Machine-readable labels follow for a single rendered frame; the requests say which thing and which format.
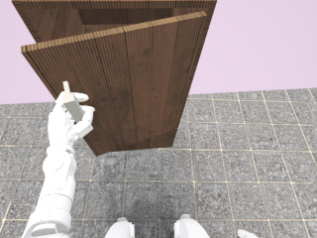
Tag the robot left hand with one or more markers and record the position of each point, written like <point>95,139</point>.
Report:
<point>60,122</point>

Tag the right robot shin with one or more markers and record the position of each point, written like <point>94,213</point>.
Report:
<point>185,216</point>

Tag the left robot forearm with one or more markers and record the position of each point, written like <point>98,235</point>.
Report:
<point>52,213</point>

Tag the handle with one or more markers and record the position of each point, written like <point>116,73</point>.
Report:
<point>71,104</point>

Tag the cupboard door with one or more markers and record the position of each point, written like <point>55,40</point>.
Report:
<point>135,76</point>

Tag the robot right thigh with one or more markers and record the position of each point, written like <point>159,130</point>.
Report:
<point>188,228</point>

